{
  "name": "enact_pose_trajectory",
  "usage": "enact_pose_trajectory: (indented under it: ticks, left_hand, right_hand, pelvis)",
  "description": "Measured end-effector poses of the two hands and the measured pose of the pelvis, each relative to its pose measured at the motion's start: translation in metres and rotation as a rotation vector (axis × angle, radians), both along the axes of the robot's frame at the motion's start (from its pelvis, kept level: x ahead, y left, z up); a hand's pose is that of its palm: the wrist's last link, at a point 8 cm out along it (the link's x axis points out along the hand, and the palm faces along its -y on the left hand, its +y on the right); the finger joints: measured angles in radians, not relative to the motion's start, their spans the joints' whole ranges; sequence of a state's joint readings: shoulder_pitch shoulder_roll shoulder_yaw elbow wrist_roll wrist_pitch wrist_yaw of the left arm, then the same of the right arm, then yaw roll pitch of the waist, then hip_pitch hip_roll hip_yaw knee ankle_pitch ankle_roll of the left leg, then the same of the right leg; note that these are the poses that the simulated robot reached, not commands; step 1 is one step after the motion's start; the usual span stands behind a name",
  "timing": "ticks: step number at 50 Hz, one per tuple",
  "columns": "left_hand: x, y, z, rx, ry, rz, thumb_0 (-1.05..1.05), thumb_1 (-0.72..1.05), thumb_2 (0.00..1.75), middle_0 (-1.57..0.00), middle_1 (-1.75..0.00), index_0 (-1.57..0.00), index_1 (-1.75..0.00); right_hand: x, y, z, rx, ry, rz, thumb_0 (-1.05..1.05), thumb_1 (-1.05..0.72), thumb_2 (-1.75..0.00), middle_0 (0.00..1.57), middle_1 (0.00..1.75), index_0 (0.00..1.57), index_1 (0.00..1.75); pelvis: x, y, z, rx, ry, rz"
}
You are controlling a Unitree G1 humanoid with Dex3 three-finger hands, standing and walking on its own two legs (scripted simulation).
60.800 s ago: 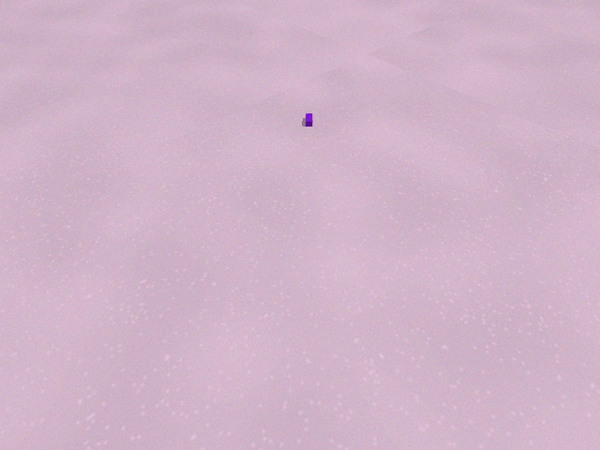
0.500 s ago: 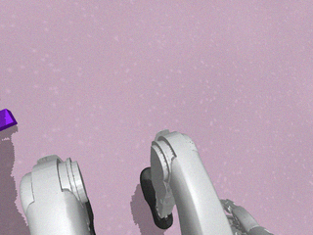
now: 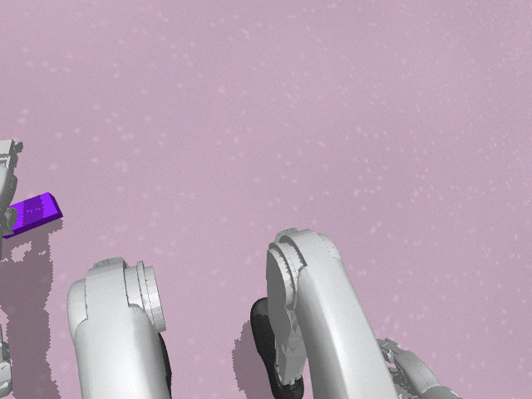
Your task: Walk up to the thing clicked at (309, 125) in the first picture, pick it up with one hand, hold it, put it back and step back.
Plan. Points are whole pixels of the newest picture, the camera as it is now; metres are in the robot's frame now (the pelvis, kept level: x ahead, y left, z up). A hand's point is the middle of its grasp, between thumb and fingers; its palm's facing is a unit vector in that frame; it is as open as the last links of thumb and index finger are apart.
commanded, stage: withdraw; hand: left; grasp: from above
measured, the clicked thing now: (27, 215) +0.42 +0.34 -0.29
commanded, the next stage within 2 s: go down in 0.62 s
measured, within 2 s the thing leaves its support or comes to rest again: neither
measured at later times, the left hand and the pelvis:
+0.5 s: hand out of the picture +0.38 +0.35 -0.08, palm faces -0.47 -0.07 -0.88, open 7.4 cm; pelvis -0.01 +0.00 +0.06, yaw +4 degrees
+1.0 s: hand out of the picture +0.38 +0.34 -0.03, palm faces -0.37 -0.21 -0.91, open 7.4 cm; pelvis -0.01 +0.00 +0.10, yaw +4 degrees
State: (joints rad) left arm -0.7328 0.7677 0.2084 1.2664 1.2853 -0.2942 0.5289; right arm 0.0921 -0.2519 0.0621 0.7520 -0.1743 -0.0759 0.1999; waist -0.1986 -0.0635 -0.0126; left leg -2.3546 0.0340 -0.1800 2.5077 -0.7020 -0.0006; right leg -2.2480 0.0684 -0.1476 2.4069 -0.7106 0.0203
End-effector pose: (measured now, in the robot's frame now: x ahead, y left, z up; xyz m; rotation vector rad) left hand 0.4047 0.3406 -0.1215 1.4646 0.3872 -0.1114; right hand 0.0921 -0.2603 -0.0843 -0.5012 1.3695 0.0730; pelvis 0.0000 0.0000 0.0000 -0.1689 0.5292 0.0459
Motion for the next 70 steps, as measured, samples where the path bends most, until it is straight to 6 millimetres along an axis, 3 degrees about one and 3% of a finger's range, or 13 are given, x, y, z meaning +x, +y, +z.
enact_pose_trajectory:
  ticks: [5,9,13,17,21,27,32,41,47,54,63,70]
  left_hand:
    - [0.005,0.012,0.054,0.084,-0.015,0.041,0.00,0.55,0.89,-0.22,-0.38,-0.22,-0.37]
    - [0.001,0.019,0.097,0.116,0.070,0.078,0.00,0.72,0.89,-0.22,-0.34,-0.21,-0.34]
    - [-0.009,0.018,0.120,0.096,0.189,0.075,0.00,0.81,0.89,-0.22,-0.32,-0.21,-0.32]
    - [-0.016,0.013,0.124,0.040,0.246,0.035,0.00,0.86,0.89,-0.22,-0.31,-0.21,-0.31]
    - [-0.020,0.009,0.112,0.006,0.236,-0.025,0.00,0.87,0.89,-0.22,-0.31,-0.21,-0.31]
    - [-0.016,0.012,0.095,0.026,0.137,-0.059,0.00,0.88,0.89,-0.22,-0.30,-0.21,-0.31]
    - [-0.011,0.014,0.090,0.063,0.099,-0.026,0.00,0.88,0.89,-0.22,-0.30,-0.21,-0.30]
    - [-0.007,0.009,0.101,0.066,0.151,0.015,0.00,0.88,0.89,-0.22,-0.30,-0.22,-0.30]
    - [-0.010,0.005,0.130,-0.008,0.107,0.057,0.00,0.88,0.89,-0.22,-0.30,-0.22,-0.30]
    - [-0.047,-0.003,0.185,-0.194,0.075,0.179,0.00,0.89,0.89,-0.22,-0.30,-0.21,-0.30]
    - [-0.120,-0.014,0.261,-0.460,0.102,0.360,0.00,0.89,0.89,-0.22,-0.30,-0.21,-0.30]
    - [-0.165,-0.023,0.313,-0.642,0.086,0.517,0.00,0.89,0.89,-0.22,-0.30,-0.21,-0.30]
  right_hand:
    - [0.011,0.001,0.007,0.026,-0.042,-0.067,0.00,-0.91,-0.90,0.20,0.30,0.20,0.29]
    - [0.021,0.006,0.021,0.063,-0.074,-0.090,0.00,-0.91,-0.90,0.20,0.30,0.20,0.29]
    - [0.026,0.007,0.041,0.079,-0.103,-0.080,0.00,-0.91,-0.90,0.20,0.30,0.20,0.29]
    - [0.025,0.002,0.056,0.057,-0.099,-0.046,0.00,-0.91,-0.90,0.20,0.30,0.20,0.29]
    - [0.018,-0.008,0.061,0.009,-0.070,-0.015,0.00,-0.91,-0.90,0.20,0.30,0.20,0.29]
    - [0.004,-0.019,0.050,-0.054,-0.031,-0.017,0.00,-0.91,-0.90,0.20,0.30,0.20,0.29]
    - [-0.008,-0.014,0.039,-0.053,-0.019,-0.053,0.00,-0.91,-0.90,0.20,0.30,0.20,0.29]
    - [-0.024,0.007,0.038,0.015,0.004,-0.105,0.00,-0.91,-0.90,0.20,0.30,0.20,0.29]
    - [-0.023,0.011,0.055,0.036,-0.013,-0.142,0.00,-0.91,-0.90,0.20,0.30,0.20,0.29]
    - [0.010,0.013,0.101,0.049,-0.105,-0.156,0.00,-0.91,-0.90,0.20,0.30,0.20,0.29]
    - [0.093,0.030,0.188,0.080,-0.343,-0.068,0.01,-0.91,-0.90,0.20,0.30,0.20,0.29]
    - [0.147,0.055,0.255,0.134,-0.548,-0.006,0.01,-0.91,-0.90,0.20,0.30,0.20,0.29]
  pelvis:
    - [0.000,0.002,0.019,0.012,0.041,0.014]
    - [-0.003,0.002,0.044,0.027,0.062,0.028]
    - [-0.006,-0.001,0.067,0.040,0.066,0.036]
    - [-0.009,-0.003,0.079,0.045,0.064,0.040]
    - [-0.012,-0.004,0.075,0.040,0.055,0.040]
    - [-0.015,-0.003,0.057,0.031,0.036,0.043]
    - [-0.018,-0.001,0.050,0.029,0.038,0.045]
    - [-0.017,0.001,0.061,0.032,0.063,0.047]
    - [-0.012,0.002,0.080,0.029,0.073,0.054]
    - [-0.008,0.004,0.127,0.031,0.067,0.063]
    - [-0.001,0.005,0.203,0.054,0.007,0.095]
    - [0.007,0.007,0.251,0.073,-0.058,0.117]
